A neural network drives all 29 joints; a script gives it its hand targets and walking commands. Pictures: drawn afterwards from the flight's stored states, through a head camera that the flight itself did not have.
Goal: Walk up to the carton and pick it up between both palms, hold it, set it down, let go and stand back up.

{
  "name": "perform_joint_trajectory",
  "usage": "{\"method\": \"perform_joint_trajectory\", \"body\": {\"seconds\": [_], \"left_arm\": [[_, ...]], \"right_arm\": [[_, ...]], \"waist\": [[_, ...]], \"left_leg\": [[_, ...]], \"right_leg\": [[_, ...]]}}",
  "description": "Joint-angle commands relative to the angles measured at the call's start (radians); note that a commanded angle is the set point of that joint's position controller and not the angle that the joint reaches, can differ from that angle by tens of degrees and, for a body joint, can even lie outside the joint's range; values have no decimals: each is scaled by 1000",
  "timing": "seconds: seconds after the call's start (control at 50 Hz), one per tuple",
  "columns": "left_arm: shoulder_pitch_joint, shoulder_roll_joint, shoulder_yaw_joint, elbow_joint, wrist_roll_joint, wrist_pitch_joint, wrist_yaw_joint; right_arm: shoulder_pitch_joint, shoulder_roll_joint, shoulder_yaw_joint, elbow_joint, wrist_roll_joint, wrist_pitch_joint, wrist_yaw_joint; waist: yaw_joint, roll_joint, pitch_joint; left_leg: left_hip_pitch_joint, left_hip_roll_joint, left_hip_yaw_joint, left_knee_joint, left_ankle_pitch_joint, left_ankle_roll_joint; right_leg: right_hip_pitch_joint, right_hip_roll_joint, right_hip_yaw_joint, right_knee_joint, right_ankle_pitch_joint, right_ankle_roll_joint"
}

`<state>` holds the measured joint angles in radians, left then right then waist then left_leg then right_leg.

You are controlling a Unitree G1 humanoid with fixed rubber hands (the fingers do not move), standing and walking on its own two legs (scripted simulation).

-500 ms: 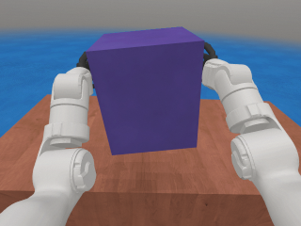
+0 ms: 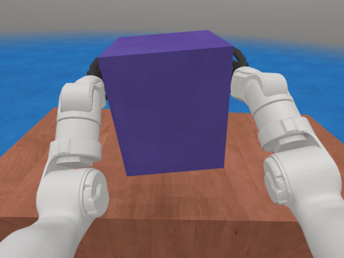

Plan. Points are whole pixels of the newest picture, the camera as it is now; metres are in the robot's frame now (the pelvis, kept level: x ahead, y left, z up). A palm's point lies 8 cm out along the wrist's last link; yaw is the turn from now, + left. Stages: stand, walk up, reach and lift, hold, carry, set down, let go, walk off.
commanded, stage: hold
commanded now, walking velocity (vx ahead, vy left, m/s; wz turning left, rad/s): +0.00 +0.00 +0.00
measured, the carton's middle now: (169, 100) +0.38 -0.01 +0.28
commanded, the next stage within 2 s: set down in 0.72 s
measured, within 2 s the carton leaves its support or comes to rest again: neither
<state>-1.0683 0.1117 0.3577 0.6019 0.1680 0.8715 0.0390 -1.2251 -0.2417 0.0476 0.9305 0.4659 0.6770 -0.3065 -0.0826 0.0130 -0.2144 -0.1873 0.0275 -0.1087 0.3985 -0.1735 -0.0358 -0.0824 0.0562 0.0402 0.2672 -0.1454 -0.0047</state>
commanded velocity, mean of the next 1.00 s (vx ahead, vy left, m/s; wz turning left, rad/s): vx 0.00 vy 0.00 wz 0.00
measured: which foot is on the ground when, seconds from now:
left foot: down 0.00-1.00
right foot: down 0.00-1.00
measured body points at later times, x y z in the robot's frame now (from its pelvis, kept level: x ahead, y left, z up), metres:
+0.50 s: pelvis +0.00 +0.00 +0.00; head -0.10 +0.02 +0.44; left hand +0.39 +0.15 +0.31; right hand +0.38 -0.16 +0.34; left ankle +0.03 +0.14 -0.75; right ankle +0.00 -0.12 -0.75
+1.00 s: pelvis +0.00 +0.00 +0.00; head -0.09 +0.02 +0.44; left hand +0.41 +0.14 +0.34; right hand +0.39 -0.16 +0.36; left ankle +0.03 +0.14 -0.75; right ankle +0.00 -0.12 -0.75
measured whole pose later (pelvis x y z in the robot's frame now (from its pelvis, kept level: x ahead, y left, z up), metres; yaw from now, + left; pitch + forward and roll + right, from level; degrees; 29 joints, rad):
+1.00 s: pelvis +0.00 +0.00 +0.00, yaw +1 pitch -4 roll -1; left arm -1.18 0.14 0.44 0.74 0.23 0.69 0.00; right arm -1.29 -0.17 -0.14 1.00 0.28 0.54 -0.27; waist -0.12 -0.01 -0.16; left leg -0.14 0.01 -0.11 0.35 -0.15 -0.03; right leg -0.04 0.04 0.03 0.25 -0.15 0.00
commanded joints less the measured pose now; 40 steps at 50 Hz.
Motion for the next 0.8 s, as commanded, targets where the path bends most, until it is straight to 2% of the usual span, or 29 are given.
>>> {"method": "perform_joint_trajectory", "body": {"seconds": [0.0,0.06,0.12,0.14,0.18,0.32,0.34,0.36,0.42,0.44,0.48,0.52,0.64,0.66,0.7,0.72,0.78], "left_arm": [[-832,-586,-312,-188,-173,-92,-135],[-819,-575,-293,-161,-160,-87,-140],[-831,-587,-308,-190,-170,-92,-139],[-828,-589,-308,-191,-171,-92,-138],[-842,-599,-317,-200,-176,-93,-136],[-828,-580,-297,-171,-162,-88,-134],[-820,-584,-305,-175,-162,-87,-137],[-830,-582,-304,-186,-164,-87,-136],[-824,-592,-317,-196,-171,-90,-134],[-841,-597,-320,-205,-173,-91,-132],[-839,-585,-313,-201,-168,-89,-132],[-822,-582,-301,-185,-162,-87,-134],[-835,-594,-323,-209,-168,-84,-138],[-827,-588,-326,-209,-170,-85,-137],[-829,-583,-309,-190,-166,-88,-137],[-866,-606,-351,-203,-196,-99,-137],[-895,-580,-313,-192,-178,-132,-146]], "right_arm": [[-766,707,110,-336,189,-24,143],[-760,697,104,-323,183,-21,144],[-766,707,107,-333,188,-24,145],[-766,705,114,-339,189,-24,145],[-767,702,106,-334,187,-23,146],[-769,698,106,-325,187,-24,148],[-748,693,94,-302,178,-21,146],[-761,704,110,-317,189,-22,149],[-764,700,110,-334,191,-25,149],[-756,699,105,-322,190,-23,147],[-754,701,102,-317,189,-22,149],[-755,698,110,-332,192,-23,146],[-743,690,98,-319,190,-20,143],[-757,693,108,-336,198,-23,143],[-766,705,108,-337,189,-24,145],[-805,758,150,-419,153,-18,137],[-830,751,119,-389,109,-46,136]], "waist": [[-7,34,-345],[-3,24,-307],[-9,31,-339],[0,28,-336],[-11,34,-334],[2,29,-320],[-8,30,-304],[-1,31,-329],[-4,34,-340],[-16,38,-339],[-8,49,-321],[-3,30,-321],[-23,49,-317],[-18,44,-331],[-9,35,-322],[-27,2,-339],[-34,14,-321]], "left_leg": [[134,-58,56,-28,206,-28],[120,-55,55,-35,182,-24],[130,-55,55,-35,195,-28],[125,-56,55,-34,194,-26],[131,-55,54,-31,197,-28],[127,-53,54,-34,188,-28],[116,-54,55,-37,180,-29],[124,-53,55,-36,186,-26],[130,-53,52,-28,203,-30],[137,-54,49,-29,201,-32],[130,-54,53,-30,199,-33],[132,-53,51,-28,208,-28],[136,-54,50,-32,198,-34],[139,-54,48,-26,209,-34],[127,-56,54,-32,184,-29],[128,-87,61,-45,186,2],[149,-85,57,-50,160,2]], "right_leg": [[47,26,-12,-32,163,51],[45,26,-9,-39,141,52],[52,27,-9,-36,152,52],[52,28,-9,-33,152,51],[45,29,-11,-34,150,51],[41,28,-11,-35,135,48],[44,28,-12,-36,138,50],[49,28,-11,-33,144,51],[53,30,-11,-31,156,48],[50,30,-12,-32,159,50],[40,29,-13,-32,151,50],[51,31,-13,-31,166,55],[47,30,-14,-35,155,49],[47,30,-13,-29,165,50],[42,27,-13,-35,146,52],[67,38,-31,-41,165,51],[65,26,-33,-49,151,49]]}}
